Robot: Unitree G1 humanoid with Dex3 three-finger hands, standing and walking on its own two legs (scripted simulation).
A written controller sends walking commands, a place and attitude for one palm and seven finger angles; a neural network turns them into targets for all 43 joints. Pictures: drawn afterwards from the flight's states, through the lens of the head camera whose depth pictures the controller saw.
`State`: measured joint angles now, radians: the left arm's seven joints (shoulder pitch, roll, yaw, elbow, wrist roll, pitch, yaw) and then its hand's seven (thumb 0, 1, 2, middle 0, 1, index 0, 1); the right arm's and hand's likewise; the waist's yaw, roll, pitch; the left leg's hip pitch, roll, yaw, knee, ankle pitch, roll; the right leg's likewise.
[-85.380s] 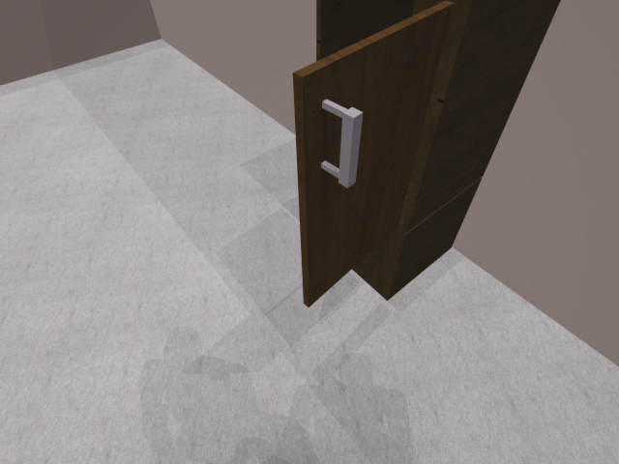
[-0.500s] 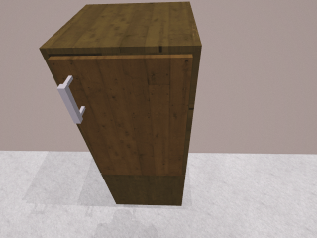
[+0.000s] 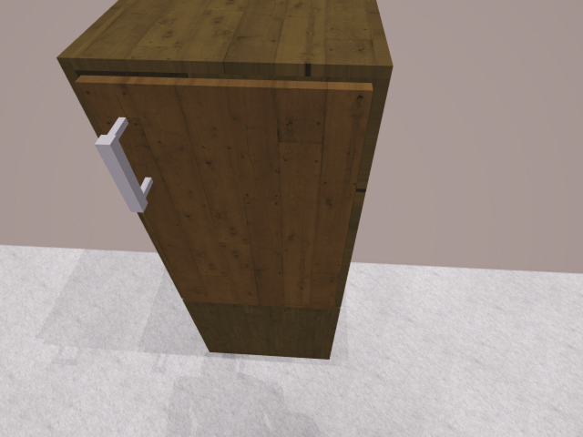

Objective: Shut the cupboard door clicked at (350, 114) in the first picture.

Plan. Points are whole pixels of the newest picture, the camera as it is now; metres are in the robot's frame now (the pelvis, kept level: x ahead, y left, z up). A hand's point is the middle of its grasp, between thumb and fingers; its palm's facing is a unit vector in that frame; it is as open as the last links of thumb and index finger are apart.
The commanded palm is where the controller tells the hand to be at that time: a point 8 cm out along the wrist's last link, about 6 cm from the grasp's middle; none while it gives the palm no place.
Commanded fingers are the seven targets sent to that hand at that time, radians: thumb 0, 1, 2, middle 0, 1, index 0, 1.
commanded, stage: shuffle to correct the standing spot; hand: left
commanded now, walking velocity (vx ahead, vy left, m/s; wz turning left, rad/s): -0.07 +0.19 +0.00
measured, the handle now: (129, 166) +0.43 +0.27 +0.14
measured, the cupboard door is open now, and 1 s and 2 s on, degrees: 0 0 0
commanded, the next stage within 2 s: come to a stop and stand still in 0.14 s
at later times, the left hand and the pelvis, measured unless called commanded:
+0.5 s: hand out of the picture +0.00 +0.23 -0.17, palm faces +0.03 -0.98 -0.20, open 7.4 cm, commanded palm none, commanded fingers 0.00 0.90 0.90 -0.20 -0.30 -0.20 -0.30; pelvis -0.04 +0.05 +0.01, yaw -1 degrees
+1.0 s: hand out of the picture -0.08 +0.17 -0.18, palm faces -0.01 -0.98 -0.18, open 7.4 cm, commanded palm none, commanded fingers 0.00 0.90 0.90 -0.20 -0.30 -0.20 -0.30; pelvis -0.06 +0.01 +0.00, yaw -1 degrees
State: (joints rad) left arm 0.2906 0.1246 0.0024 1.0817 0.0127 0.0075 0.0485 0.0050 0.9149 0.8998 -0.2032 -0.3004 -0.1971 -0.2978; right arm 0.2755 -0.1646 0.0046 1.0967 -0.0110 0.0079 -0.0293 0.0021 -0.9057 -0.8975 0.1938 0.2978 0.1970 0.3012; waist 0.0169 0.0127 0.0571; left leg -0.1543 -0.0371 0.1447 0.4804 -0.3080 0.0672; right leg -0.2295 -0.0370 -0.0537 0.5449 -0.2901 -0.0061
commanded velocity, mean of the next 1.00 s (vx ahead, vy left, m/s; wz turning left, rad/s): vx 0.02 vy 0.01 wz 0.00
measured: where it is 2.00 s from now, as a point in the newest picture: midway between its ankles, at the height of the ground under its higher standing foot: outside the picture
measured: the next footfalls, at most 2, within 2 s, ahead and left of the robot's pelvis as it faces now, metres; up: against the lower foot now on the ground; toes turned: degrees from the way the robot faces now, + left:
right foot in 0.80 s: -0.04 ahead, -0.11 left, +0.00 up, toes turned -4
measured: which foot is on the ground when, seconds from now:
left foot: down 0.00-1.00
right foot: down 0.00-0.20, up 0.22-0.78, down 0.80-1.00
